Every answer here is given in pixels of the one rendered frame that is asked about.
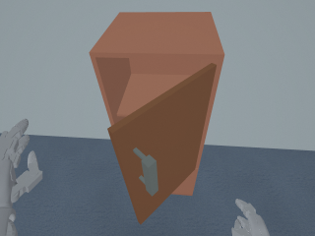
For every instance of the robot right hand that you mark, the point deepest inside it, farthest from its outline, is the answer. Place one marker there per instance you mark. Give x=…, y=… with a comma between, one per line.
x=254, y=225

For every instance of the handle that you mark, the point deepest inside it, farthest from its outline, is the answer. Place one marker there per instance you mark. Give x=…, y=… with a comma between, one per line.
x=150, y=171

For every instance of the robot left hand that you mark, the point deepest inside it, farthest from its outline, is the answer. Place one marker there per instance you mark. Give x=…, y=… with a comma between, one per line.
x=12, y=144

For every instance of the robot left forearm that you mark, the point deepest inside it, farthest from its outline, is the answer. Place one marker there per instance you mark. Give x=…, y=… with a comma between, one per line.
x=7, y=218

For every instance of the cupboard door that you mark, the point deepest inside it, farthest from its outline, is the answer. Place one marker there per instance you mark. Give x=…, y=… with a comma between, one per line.
x=169, y=129

